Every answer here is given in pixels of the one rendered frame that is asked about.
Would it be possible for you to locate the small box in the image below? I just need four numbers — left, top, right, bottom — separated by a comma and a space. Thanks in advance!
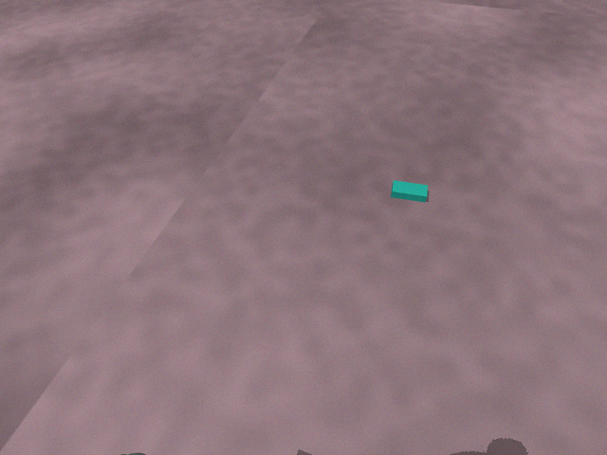
391, 180, 428, 202

